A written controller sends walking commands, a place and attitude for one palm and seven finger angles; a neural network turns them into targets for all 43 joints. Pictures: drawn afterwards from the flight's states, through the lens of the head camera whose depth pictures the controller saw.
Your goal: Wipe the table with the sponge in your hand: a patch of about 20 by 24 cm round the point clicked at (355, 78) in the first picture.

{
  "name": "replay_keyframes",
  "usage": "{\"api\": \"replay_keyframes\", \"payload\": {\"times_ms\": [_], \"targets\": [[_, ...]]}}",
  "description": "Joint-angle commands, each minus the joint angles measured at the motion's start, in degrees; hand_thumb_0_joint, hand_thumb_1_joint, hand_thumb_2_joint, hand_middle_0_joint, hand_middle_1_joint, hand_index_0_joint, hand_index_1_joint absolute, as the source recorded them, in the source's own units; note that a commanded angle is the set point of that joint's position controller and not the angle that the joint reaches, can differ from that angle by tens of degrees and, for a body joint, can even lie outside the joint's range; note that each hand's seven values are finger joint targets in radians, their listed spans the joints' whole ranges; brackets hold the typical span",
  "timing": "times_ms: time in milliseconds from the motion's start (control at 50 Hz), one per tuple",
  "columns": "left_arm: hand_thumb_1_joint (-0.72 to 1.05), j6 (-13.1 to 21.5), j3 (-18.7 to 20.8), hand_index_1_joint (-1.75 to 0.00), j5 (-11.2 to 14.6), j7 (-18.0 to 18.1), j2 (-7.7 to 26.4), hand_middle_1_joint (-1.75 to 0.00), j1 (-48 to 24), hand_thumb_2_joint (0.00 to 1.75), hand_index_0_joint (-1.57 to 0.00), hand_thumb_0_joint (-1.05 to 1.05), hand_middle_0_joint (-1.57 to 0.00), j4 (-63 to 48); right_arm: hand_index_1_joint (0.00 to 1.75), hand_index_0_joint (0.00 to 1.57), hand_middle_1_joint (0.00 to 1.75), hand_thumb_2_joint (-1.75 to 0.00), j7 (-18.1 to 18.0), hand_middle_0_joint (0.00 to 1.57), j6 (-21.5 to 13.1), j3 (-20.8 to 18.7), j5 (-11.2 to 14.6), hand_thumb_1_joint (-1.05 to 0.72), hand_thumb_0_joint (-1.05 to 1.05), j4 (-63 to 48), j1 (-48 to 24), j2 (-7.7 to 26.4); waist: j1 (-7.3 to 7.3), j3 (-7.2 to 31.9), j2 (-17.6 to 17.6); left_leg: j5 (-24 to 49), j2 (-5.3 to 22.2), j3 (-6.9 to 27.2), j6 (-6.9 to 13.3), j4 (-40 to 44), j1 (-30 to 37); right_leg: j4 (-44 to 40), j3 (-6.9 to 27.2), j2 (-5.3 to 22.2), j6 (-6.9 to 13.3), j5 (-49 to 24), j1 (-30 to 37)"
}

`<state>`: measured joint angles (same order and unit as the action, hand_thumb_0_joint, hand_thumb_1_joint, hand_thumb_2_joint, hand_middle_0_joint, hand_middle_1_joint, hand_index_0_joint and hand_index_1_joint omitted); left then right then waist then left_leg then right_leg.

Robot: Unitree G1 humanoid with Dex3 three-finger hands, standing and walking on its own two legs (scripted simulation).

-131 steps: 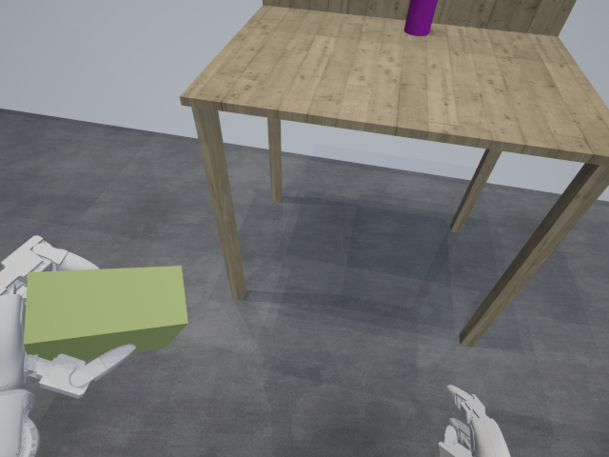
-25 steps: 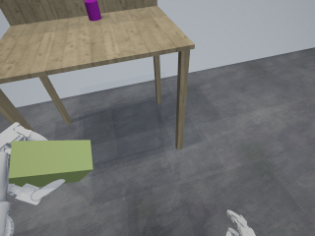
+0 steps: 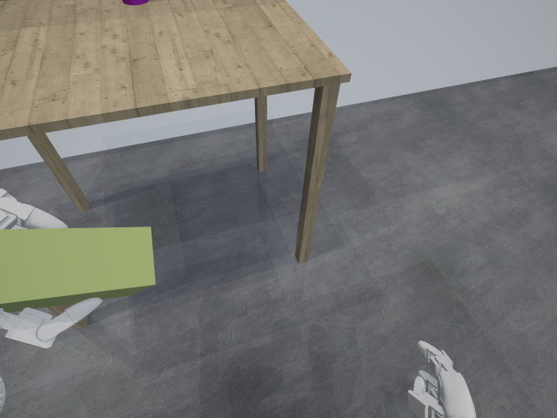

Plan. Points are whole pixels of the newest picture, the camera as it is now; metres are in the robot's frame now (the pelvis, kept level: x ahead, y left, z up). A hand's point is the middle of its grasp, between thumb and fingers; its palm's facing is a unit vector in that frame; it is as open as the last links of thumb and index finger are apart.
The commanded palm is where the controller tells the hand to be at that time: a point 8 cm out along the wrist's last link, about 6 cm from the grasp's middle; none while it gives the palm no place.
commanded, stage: take the last steps up to it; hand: left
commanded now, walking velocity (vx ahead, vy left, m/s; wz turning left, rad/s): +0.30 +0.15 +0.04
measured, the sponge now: (97, 267) +0.24 +0.21 +0.15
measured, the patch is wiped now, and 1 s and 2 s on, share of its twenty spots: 0.00 0.00 0.00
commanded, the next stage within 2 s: come to a stop and stand still in 1.18 s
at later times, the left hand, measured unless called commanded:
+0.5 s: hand (82, 193) +0.33 +0.26 +0.17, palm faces +0.36 -0.80 -0.48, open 10.4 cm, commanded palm +0.27 +0.31 +0.19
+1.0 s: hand (72, 124) +0.44 +0.31 +0.18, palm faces +0.38 -0.75 -0.54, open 10.4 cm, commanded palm +0.39 +0.35 +0.19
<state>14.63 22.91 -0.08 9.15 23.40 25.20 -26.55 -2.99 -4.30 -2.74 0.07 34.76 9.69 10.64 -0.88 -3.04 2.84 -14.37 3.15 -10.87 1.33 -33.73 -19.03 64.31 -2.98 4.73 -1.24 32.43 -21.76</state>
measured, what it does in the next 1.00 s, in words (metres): walks ahead: right foot, then left foot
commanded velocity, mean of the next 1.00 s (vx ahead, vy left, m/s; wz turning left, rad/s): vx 0.27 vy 0.14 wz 0.01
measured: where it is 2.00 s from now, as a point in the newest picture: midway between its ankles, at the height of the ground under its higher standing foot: (245, 411)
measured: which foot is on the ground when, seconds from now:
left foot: down 0.00-0.20, up 0.22-0.56, down 0.58-1.00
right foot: up 0.00-0.18, down 0.20-0.60, up 0.62-0.96, down 0.98-1.00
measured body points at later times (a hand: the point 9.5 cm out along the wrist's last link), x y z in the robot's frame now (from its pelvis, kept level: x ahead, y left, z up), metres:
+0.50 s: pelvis +0.12 +0.02 +0.02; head +0.17 +0.01 +0.46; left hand +0.31 +0.30 +0.19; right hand +0.28 -0.24 -0.08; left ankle +0.18 +0.19 -0.68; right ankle +0.08 -0.09 -0.72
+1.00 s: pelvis +0.23 +0.07 +0.00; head +0.26 +0.04 +0.45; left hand +0.42 +0.35 +0.21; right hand +0.38 -0.13 -0.12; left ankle +0.21 +0.18 -0.72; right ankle +0.26 +0.00 -0.73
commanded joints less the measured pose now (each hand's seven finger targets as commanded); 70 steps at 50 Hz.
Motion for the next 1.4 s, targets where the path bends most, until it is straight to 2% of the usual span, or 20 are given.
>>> {"api": "replay_keyframes", "payload": {"times_ms": [0, 140, 160, 180, 200, 260, 320, 520, 540, 580, 640, 760, 920, 940, 980, 1060, 1120, 1280, 1340, 1380], "targets": [[0.10, 3.8, 5.2, -1.60, 1.1, 0.7, 7.4, -1.60, -0.6, 1.30, -1.20, 0.00, -1.20, -18.4, 0.30, 0.20, 0.30, -0.90, 0.0, 0.20, -3.8, -1.5, 0.8, -0.90, 0.00, -6.5, -1.8, 6.9, 1.44, 7.1, -16.5, 5.1, 14.8, 15.9, 11.2, 15.6, 8.9, -2.6, -1.1, 2.8, -0.3, -4.3, -10.1], [0.10, 1.8, 5.5, -1.60, 1.1, 0.8, 7.3, -1.60, 0.0, 1.30, -1.20, 0.00, -1.20, -12.7, 0.30, 0.20, 0.30, -0.90, -0.9, 0.20, -4.7, -0.4, 0.3, -0.90, 0.00, -5.9, -1.8, 6.6, 2.04, 9.3, -9.6, -6.0, 9.4, 6.9, 4.7, 5.2, -1.2, -33.3, -7.3, -0.8, -0.4, -15.5, 14.0], [0.10, 1.3, 5.5, -1.60, 0.8, 0.8, 7.8, -1.60, -0.2, 1.30, -1.20, 0.00, -1.20, -9.9, 0.30, 0.20, 0.30, -0.90, -1.0, 0.20, -4.2, -0.5, 0.4, -0.90, 0.00, -6.0, -1.4, 6.0, 2.04, 9.2, 0.3, -9.5, 4.9, 3.6, 3.0, -6.3, -5.3, -40.1, 1.7, 4.1, 2.2, -12.5, 16.3], [0.10, 0.8, 6.2, -1.60, 0.7, 0.8, 9.2, -1.60, -1.5, 1.30, -1.20, 0.00, -1.20, -8.0, 0.30, 0.20, 0.30, -0.90, -0.7, 0.20, -3.6, -0.4, 0.3, -0.90, 0.00, -6.6, -2.4, 5.0, 1.94, 7.9, 16.0, -15.7, -1.4, 1.6, 0.2, -22.7, -17.7, -47.6, 26.1, 16.7, 8.3, -9.8, 20.7], [0.10, 0.8, 7.9, -1.60, 1.4, 0.9, 10.4, -1.60, -2.9, 1.30, -1.20, 0.00, -1.20, -6.5, 0.30, 0.20, 0.30, -0.90, -0.5, 0.20, -3.5, -0.3, -0.2, -0.90, 0.00, -6.9, -4.5, 6.0, 2.48, 6.6, 15.8, -16.0, -1.3, 9.0, -1.2, -34.6, -23.7, -51.8, 37.5, 24.6, 12.0, -11.0, 20.6], [0.10, 2.6, 6.4, -1.60, 1.4, -0.6, 8.5, -1.60, -5.5, 1.30, -1.20, 0.00, -1.20, -4.9, 0.30, 0.20, 0.30, -0.90, 0.1, 0.20, -2.4, -0.2, -0.1, -0.90, 0.00, -4.4, -3.0, 6.1, 0.78, 5.7, 4.7, -6.3, 2.2, 13.8, -2.6, -40.7, -24.0, -48.3, 24.2, 19.5, 11.1, -18.9, 18.1], [0.10, 4.0, 3.5, -1.60, 0.4, -0.8, 6.6, -1.60, -4.2, 1.30, -1.20, 0.00, -1.20, -5.5, 0.30, 0.20, 0.30, -0.90, 0.4, 0.20, -1.2, 0.5, -0.3, -0.90, 0.00, -4.3, -3.6, 6.1, 0.44, 5.2, 3.8, -2.2, 2.7, 10.5, -3.0, -35.3, -22.7, -45.7, 7.3, 15.1, 8.2, -37.8, 18.3], [0.10, 4.1, 8.4, -1.60, 0.9, 2.3, 9.9, -1.60, 0.4, 1.30, -1.20, 0.00, -1.20, -20.0, 0.30, 0.20, 0.30, -0.90, -0.1, 0.20, -2.7, -1.7, -0.5, -0.90, 0.00, -9.5, -0.6, 5.4, 0.99, 13.1, 2.7, 6.4, -2.8, -2.3, -1.6, 7.6, 6.4, -33.4, -0.5, 9.6, 5.6, -42.1, 18.9], [0.10, 4.4, 8.1, -1.60, 1.1, 2.2, 9.4, -1.60, -0.1, 1.30, -1.20, 0.00, -1.20, -20.4, 0.30, 0.20, 0.30, -0.90, -0.6, 0.20, -2.7, -2.3, -0.2, -0.90, 0.00, -9.7, 0.1, 6.2, 0.14, 14.6, -3.3, 7.9, -2.2, -1.2, -1.2, 10.4, 12.7, -25.7, -1.5, 7.9, 4.2, -40.3, 15.8], [0.10, 5.2, 6.7, -1.60, 1.1, 2.0, 7.7, -1.60, -0.2, 1.30, -1.20, 0.00, -1.20, -21.9, 0.30, 0.20, 0.30, -0.90, -0.2, 0.20, -2.5, -3.1, 0.3, -0.90, 0.00, -9.8, 0.1, 8.8, 0.37, 15.5, -26.5, 26.0, 16.8, 25.1, 7.6, 11.6, 25.7, -1.5, -5.2, -1.7, 0.1, 3.1, -6.8], [0.10, 4.2, 7.7, -1.60, 1.1, 1.2, 10.1, -1.60, -2.3, 1.30, -1.20, 0.00, -1.20, -14.3, 0.30, 0.20, 0.30, -0.90, 0.1, 0.20, -2.7, -2.1, 0.4, -0.90, 0.00, -7.9, -1.1, 7.5, 0.00, 9.3, -18.5, 12.1, 19.0, 26.4, 12.9, 15.0, 14.9, 8.8, 0.7, 1.7, 0.4, 1.3, -14.8], [0.10, 3.0, 4.0, -1.60, 1.3, -0.3, 6.3, -1.60, 0.3, 1.30, -1.20, 0.00, -1.20, -20.1, 0.30, 0.20, 0.30, -0.90, 0.8, 0.20, -4.6, -0.9, 0.6, -0.90, 0.00, -7.5, -1.2, 6.8, 1.01, 9.1, -16.5, 14.4, 12.1, 11.5, 8.3, 16.0, 9.9, -8.4, -4.4, 0.5, -0.8, -10.7, -7.6], [0.10, 0.1, 5.7, -1.60, 1.2, 0.4, 7.7, -1.60, -1.9, 1.30, -1.20, 0.00, -1.20, -11.6, 0.30, 0.20, 0.30, -0.90, -1.2, 0.20, -3.7, 0.3, 0.1, -0.90, 0.00, -6.3, -2.1, 6.7, 1.58, 9.8, -9.4, 7.0, 11.4, 8.9, 4.7, 7.1, 5.5, -35.5, -7.3, -2.3, 0.0, -16.3, 10.9], [0.10, 0.2, 5.5, -1.60, 0.9, 0.4, 8.0, -1.60, -3.4, 1.30, -1.20, 0.00, -1.20, -10.9, 0.30, 0.20, 0.30, -0.90, -1.2, 0.20, -3.4, 0.2, 0.2, -0.90, 0.00, -6.0, -1.9, 6.3, 1.55, 10.7, -4.2, 4.7, 8.9, 7.2, 3.6, -1.1, 2.1, -40.1, -2.4, 1.0, 1.7, -19.4, 15.5], [0.10, 0.0, 6.2, -1.60, 1.0, 0.5, 9.8, -1.60, -5.1, 1.30, -1.20, 0.00, -1.20, -9.1, 0.30, 0.20, 0.30, -0.90, -0.6, 0.20, -2.8, 0.5, -0.1, -0.90, 0.00, -7.8, -4.1, 5.5, 1.94, 9.0, 14.8, -17.6, -2.2, 5.3, -1.3, -28.4, -18.4, -48.0, 33.1, 22.5, 12.5, -29.6, 23.1], [0.10, 1.9, 5.3, -1.60, 0.9, 0.0, 8.6, -1.60, -4.6, 1.30, -1.20, 0.00, -1.20, -10.0, 0.30, 0.20, 0.30, -0.90, 0.3, 0.20, -1.2, 0.7, -0.3, -0.90, 0.00, -5.2, -3.3, 5.9, 0.76, 7.1, 0.3, -7.1, 1.8, 12.5, -3.4, -37.3, -19.5, -45.3, 16.8, 17.6, 10.6, -37.2, 18.2], [0.10, 3.2, 4.7, -1.60, 0.6, 0.4, 8.0, -1.60, -2.1, 1.30, -1.20, 0.00, -1.20, -12.3, 0.30, 0.20, 0.30, -0.90, 0.6, 0.20, -0.4, 0.8, -0.5, -0.90, 0.00, -5.8, -3.5, 6.2, 0.18, 8.2, 3.1, -3.2, 2.3, 9.4, -3.6, -30.9, -18.6, -43.3, 4.6, 14.8, 8.5, -50.3, 19.6], [0.10, 2.6, 8.1, -1.60, 1.6, 2.0, 8.9, -1.60, 5.6, 1.30, -1.20, 0.00, -1.20, -17.8, 0.30, 0.20, 0.30, -0.90, 0.0, 0.20, -0.4, -0.3, -0.4, -0.90, 0.00, -10.4, -2.0, 5.2, 2.39, 11.5, 6.2, 0.4, -0.4, 1.8, -2.7, -1.4, -4.6, -38.4, 2.0, 12.6, 7.9, -54.3, 21.9], [0.10, 1.8, 7.2, -1.60, 1.9, 2.1, 8.0, -1.60, 2.6, 1.30, -1.20, 0.00, -1.20, -16.1, 0.30, 0.20, 0.30, -0.90, -1.3, 0.20, 0.2, -1.0, -0.2, -0.90, 0.00, -10.7, -0.7, 6.1, 0.62, 12.3, 2.4, 13.6, -0.4, 1.3, -2.9, 9.7, 9.5, -31.8, -0.6, 7.6, 3.5, -48.0, 15.8], [0.10, 2.1, 6.0, -1.60, 2.2, 1.8, 7.7, -1.60, 0.6, 1.30, -1.20, 0.00, -1.20, -17.1, 0.30, 0.20, 0.30, -0.90, -1.4, 0.20, 0.1, -1.8, 0.3, -0.90, 0.00, -10.9, -0.1, 8.4, 1.27, 14.5, -13.3, 43.5, 14.5, 17.4, 3.1, 9.4, 22.1, -18.8, -3.4, -0.3, -0.3, -13.1, 2.6]]}}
